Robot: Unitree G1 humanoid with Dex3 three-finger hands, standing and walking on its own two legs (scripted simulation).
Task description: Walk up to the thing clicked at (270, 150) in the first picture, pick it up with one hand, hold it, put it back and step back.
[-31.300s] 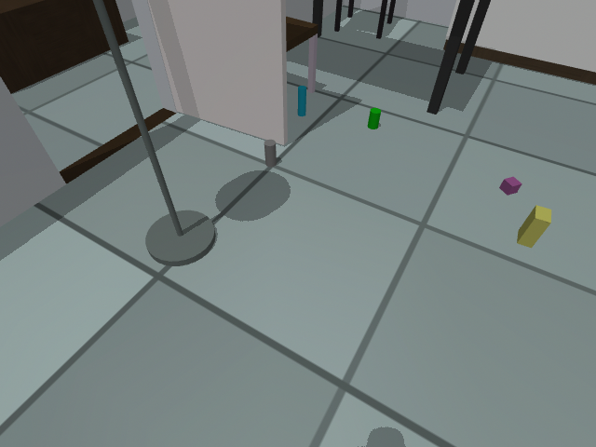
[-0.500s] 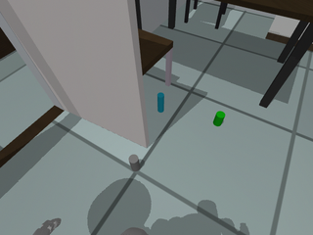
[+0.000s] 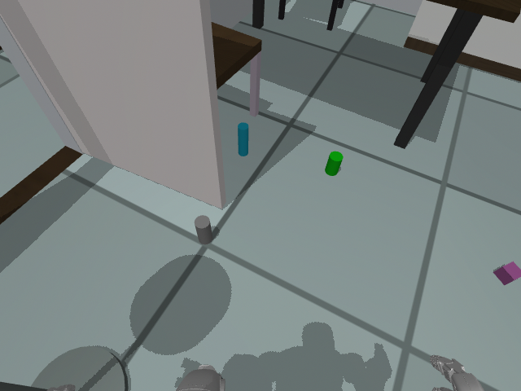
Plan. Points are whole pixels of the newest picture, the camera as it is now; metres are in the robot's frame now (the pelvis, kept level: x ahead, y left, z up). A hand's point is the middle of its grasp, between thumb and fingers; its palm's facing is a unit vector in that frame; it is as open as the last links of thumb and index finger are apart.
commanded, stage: step back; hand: left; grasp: from the side
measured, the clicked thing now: (203, 230) +0.74 +0.24 -0.68
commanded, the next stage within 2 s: stand in 1.84 s
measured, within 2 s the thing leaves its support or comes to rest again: neither
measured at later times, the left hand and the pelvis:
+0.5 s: hand out of the picture -0.05 +0.25 -0.14, palm faces +0.10 -0.92 -0.37, open 7.4 cm; pelvis -0.16 -0.03 +0.01, yaw +6 degrees
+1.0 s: hand out of the picture -0.26 +0.23 -0.14, palm faces +0.12 -0.89 -0.43, open 7.4 cm; pelvis -0.29 -0.06 +0.00, yaw +6 degrees
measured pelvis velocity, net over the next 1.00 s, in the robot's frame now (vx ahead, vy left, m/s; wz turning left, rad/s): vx -0.29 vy -0.06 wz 0.11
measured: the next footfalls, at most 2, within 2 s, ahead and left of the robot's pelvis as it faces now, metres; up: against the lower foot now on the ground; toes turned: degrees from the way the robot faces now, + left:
right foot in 0.02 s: +0.01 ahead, -0.14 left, +0.00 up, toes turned +3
left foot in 0.34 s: -0.10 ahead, +0.09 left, +0.00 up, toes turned +5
